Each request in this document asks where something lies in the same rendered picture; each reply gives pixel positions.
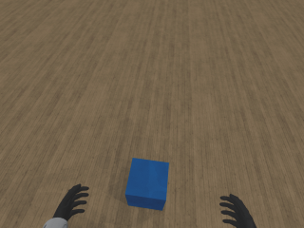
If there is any robot right hand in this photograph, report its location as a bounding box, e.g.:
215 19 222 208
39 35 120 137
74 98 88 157
219 194 257 228

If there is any left robot forearm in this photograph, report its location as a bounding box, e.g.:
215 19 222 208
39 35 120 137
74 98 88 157
43 218 68 228

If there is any robot left hand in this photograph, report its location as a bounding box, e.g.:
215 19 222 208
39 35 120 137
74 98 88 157
52 183 89 221

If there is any carton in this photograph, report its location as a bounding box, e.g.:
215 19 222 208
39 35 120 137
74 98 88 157
125 158 169 211

